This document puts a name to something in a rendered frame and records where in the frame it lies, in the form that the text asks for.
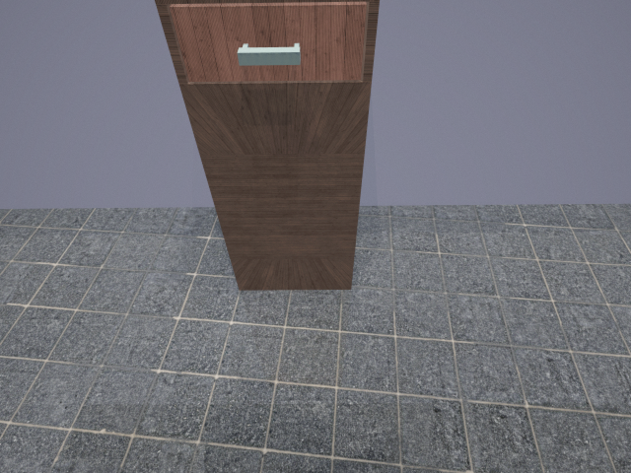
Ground cabinet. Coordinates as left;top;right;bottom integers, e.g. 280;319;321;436
155;0;380;291

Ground drawer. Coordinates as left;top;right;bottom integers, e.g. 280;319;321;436
170;2;367;82

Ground handle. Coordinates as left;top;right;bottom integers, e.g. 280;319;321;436
238;43;301;66

